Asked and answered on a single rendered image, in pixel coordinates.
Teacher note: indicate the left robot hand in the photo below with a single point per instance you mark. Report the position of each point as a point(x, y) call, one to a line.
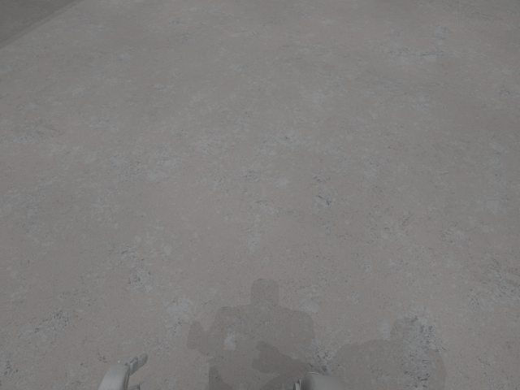
point(117, 377)

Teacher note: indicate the right robot thigh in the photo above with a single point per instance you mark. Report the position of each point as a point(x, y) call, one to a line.
point(318, 382)

